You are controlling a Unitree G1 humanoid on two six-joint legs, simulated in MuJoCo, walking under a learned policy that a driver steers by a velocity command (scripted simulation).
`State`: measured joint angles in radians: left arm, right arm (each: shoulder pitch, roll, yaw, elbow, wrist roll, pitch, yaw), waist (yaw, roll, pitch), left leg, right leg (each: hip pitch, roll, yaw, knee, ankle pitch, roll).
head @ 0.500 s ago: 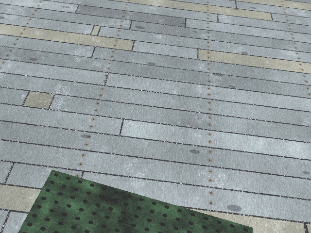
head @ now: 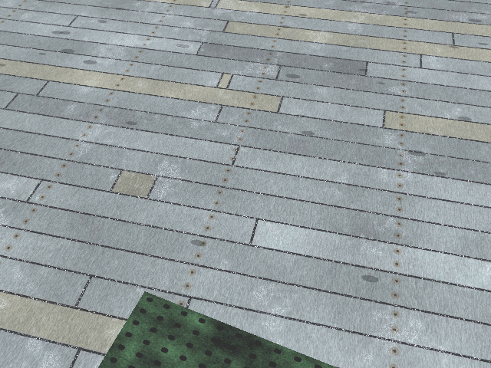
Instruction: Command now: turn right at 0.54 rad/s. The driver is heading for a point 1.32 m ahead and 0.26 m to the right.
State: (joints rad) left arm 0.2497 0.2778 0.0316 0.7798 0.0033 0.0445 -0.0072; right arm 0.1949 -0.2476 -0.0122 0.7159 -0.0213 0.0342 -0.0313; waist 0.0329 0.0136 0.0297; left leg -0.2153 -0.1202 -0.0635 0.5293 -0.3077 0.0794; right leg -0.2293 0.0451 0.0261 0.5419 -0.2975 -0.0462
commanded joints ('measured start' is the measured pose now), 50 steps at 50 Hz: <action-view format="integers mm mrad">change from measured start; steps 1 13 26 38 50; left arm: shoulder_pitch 22 58 -137 -334 80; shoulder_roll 270 230 133 74 29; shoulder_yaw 68 106 57 -6 14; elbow -78 -88 -195 -265 -10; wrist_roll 11 16 38 39 13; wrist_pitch -37 -15 -37 -86 -157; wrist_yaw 3 -16 -86 -78 -4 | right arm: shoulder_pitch -7 -185 116 306 103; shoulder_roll -158 -146 -209 -248 -45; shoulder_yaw -57 -36 -53 -56 -41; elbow -95 -122 -34 144 56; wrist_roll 2 -11 -10 2 2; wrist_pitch -16 -40 -122 -139 -49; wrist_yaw -14 46 9 36 91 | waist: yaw -31 38 -81 -56 -43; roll -182 -152 101 128 -100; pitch -56 -9 8 68 68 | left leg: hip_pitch -169 -323 225 202 -560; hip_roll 63 58 376 363 274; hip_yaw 1 -12 -182 28 11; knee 255 199 -387 -351 770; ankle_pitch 137 -113 -202 861 130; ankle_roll -33 -141 0 78 12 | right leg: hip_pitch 152 83 -665 -239 114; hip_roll -287 -130 -82 -8 -299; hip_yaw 466 578 56 -125 10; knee -164 -315 708 102 -395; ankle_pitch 567 -346 91 47 96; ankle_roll -153 -194 17 -41 -18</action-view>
